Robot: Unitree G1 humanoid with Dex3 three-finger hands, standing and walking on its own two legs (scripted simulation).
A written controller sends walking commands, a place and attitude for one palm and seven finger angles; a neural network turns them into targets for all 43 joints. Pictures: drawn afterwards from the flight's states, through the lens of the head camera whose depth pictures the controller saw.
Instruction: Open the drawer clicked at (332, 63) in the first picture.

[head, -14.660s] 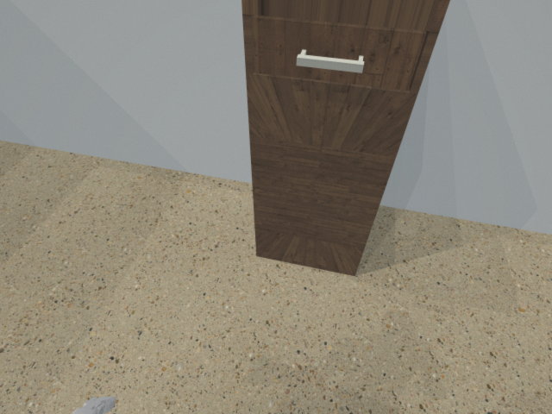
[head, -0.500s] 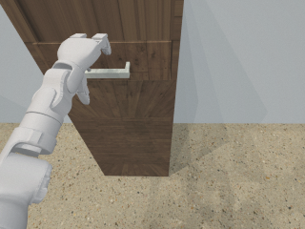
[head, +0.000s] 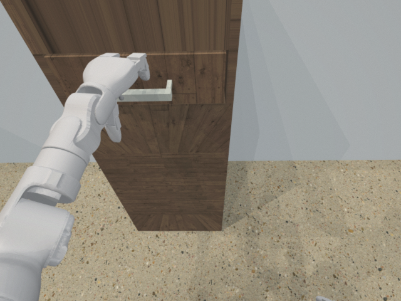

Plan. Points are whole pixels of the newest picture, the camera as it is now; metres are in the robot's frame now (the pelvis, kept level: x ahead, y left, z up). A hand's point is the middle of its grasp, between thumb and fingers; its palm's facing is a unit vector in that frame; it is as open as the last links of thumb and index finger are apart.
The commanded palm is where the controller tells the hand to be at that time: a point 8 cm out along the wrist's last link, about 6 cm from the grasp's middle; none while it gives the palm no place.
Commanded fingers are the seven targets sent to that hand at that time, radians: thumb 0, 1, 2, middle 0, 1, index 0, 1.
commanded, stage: move the hooked fingers above the handle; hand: left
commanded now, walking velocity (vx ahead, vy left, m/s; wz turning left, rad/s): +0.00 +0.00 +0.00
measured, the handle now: (138, 89) +0.52 +0.16 +0.15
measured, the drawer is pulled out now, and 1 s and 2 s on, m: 0.00 0.00 0.00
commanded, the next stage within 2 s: lower the fingers behind the handle in 0.70 s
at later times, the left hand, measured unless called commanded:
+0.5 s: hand (125, 96) +0.46 +0.17 +0.18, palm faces -0.04 -0.04 -1.00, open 13.8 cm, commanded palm +0.45 +0.18 +0.26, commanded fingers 0.00 -0.50 0.30 -0.30 -1.20 -0.30 -1.20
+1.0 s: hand (119, 94) +0.47 +0.18 +0.17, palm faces -0.09 -0.04 -1.00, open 13.9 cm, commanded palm +0.46 +0.18 +0.25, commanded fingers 0.00 -0.50 0.30 -0.30 -1.20 -0.30 -1.20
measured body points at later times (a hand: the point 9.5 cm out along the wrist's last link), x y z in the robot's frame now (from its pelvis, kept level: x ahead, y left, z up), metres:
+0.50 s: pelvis +0.00 +0.00 +0.00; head +0.01 -0.02 +0.45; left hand +0.46 +0.17 +0.23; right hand +0.09 -0.26 -0.13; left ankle +0.01 +0.08 -0.73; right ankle -0.03 -0.10 -0.73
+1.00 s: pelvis +0.01 +0.00 +0.00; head +0.02 -0.02 +0.45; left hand +0.47 +0.18 +0.23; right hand +0.11 -0.26 -0.13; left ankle +0.01 +0.08 -0.73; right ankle -0.03 -0.10 -0.73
